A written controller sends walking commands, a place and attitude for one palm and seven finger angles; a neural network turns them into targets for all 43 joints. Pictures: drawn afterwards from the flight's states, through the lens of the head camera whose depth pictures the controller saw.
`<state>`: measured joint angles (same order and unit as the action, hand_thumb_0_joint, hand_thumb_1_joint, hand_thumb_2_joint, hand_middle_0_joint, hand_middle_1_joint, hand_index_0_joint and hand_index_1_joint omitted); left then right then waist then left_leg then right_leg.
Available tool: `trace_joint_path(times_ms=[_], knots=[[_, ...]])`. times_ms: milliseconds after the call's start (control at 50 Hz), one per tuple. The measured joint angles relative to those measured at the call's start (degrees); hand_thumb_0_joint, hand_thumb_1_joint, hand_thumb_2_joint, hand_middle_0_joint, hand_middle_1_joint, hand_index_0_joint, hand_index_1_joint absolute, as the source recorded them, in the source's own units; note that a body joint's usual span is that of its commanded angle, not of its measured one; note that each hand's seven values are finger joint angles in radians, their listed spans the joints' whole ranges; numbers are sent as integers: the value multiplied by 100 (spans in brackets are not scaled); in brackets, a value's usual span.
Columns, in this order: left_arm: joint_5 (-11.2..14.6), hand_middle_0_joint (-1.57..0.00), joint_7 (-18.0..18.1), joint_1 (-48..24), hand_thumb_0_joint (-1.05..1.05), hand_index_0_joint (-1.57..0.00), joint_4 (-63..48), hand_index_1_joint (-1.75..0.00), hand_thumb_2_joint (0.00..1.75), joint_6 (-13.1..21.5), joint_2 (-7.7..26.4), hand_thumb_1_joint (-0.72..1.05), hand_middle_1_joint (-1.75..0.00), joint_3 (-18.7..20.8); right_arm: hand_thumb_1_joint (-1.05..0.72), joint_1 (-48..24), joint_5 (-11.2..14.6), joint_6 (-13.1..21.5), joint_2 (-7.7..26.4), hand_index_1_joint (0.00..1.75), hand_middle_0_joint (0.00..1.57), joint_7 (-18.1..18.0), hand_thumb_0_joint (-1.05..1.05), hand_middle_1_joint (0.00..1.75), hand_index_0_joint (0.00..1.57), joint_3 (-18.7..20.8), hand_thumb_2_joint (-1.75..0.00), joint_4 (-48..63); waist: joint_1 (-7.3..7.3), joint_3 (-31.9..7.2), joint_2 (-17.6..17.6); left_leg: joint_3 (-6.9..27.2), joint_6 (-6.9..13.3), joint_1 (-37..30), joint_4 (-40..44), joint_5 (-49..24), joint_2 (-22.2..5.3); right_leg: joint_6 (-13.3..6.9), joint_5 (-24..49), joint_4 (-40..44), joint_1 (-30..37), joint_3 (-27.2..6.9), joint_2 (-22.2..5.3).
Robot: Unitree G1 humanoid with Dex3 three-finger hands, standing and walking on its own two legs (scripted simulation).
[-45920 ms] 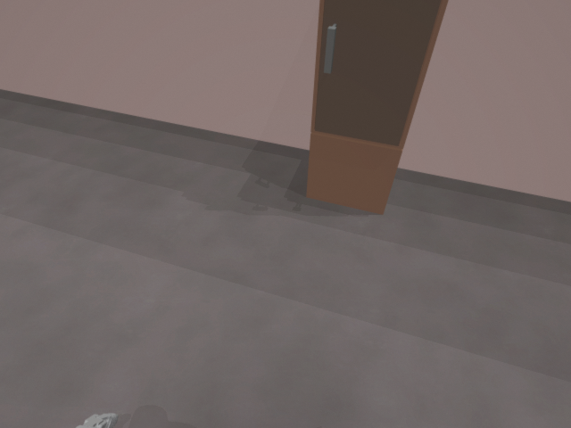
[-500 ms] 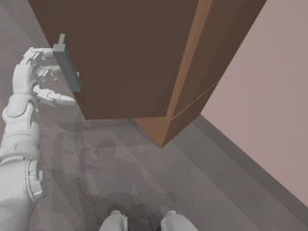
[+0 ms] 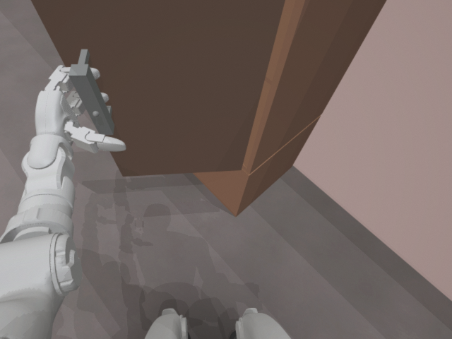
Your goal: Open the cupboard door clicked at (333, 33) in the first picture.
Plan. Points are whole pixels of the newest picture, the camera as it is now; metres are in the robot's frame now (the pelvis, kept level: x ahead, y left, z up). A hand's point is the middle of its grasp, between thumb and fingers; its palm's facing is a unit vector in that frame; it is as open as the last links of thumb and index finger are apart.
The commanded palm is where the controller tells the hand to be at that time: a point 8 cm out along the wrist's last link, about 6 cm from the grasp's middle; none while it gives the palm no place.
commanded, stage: slide the fingers in behind the handle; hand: left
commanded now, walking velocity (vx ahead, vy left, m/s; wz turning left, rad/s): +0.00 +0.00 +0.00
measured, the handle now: (96, 94) +0.54 +0.20 +0.08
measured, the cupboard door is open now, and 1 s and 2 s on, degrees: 53 53 86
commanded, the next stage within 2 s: close the thumb around the handle in 0.42 s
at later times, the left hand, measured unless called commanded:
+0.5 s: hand (98, 116) +0.48 +0.19 +0.08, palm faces +0.03 -1.00 +0.00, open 14.0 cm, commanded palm +0.45 +0.24 +0.08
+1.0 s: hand (102, 116) +0.48 +0.18 +0.08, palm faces +0.05 -1.00 -0.02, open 8.0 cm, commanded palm +0.45 +0.23 +0.08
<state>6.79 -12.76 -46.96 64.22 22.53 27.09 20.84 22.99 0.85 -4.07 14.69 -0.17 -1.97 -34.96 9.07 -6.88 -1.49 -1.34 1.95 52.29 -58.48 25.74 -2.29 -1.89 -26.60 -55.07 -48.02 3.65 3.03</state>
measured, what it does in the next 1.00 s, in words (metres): stands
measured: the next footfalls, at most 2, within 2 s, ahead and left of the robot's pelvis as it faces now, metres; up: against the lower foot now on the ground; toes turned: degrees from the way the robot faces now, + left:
none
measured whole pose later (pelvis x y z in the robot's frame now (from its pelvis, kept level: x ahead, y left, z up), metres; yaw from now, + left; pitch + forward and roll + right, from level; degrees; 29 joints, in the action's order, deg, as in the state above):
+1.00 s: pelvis -0.01 +0.00 +0.00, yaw +0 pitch +19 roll -3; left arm 5.6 -9.0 -47.4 64.9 24.7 24.2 19.4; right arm 22.7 0.3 -4.0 15.0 0.2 -1.6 -35.8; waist 8.8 -7.0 -1.7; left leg -1.6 2.3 52.2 -58.7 25.2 -1.8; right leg -1.6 -26.3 -55.8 -48.1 3.4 2.6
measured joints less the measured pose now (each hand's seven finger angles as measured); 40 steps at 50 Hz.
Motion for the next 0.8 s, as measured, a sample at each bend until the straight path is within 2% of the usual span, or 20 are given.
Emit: trace_joint_path(times_ms=[120, 240, 580, 680, 800], knots=[[52, -30, 24, 50, -1, -30, -30, -120, 30, 42, -182, -50, -120, -41, -91, 32, -9, -11, -4, 30, 20, 23, 1, 30, 20, 11, -89, -76, -48, -21, -7, -9, 18, -24, 16, -3, 16, 19, 5, 19, 26, -10, -15], [-57, -30, 163, 34, -1, -30, -6, -120, 30, 125, -199, -50, -120, -40, -91, -12, -26, 9, 15, 30, 20, 22, 1, 30, 20, 39, -89, -70, -18, -18, -4, -17, 35, 2, -25, 5, 27, 36, -1, -19, 2, -17, -27], [-50, -30, 274, 7, -1, -30, 7, -120, 30, 172, -315, -49, -120, -172, -91, -44, -43, 0, 37, 30, 20, 39, 1, 30, 20, 46, -89, -70, -53, -28, -13, -32, 71, -18, -13, -31, 63, 72, 30, -14, 23, -33, -62], [-67, -31, 339, -20, -1, -31, 31, -121, 34, 232, -343, -40, -121, -259, -91, -53, -50, 10, 32, 30, 20, 49, 1, 30, 20, 47, -89, -93, -62, -13, -26, -18, 69, 4, -37, -37, 74, 70, 25, -43, 7, -18, -72], [-92, -32, 382, -103, -1, -33, 70, -124, 45, 237, -371, -16, -124, -241, -91, -77, -61, 23, 28, 30, 20, 42, 1, 30, 20, 41, -89, -122, -47, -5, -31, -15, 62, 40, -54, -48, 76, 61, 25, -78, -37, -15, -74]])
